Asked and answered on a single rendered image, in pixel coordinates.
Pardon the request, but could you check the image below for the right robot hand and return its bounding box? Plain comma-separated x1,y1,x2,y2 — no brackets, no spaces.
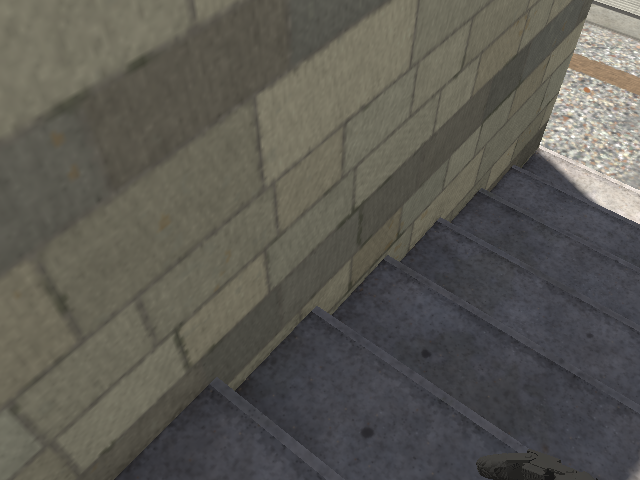
476,449,598,480

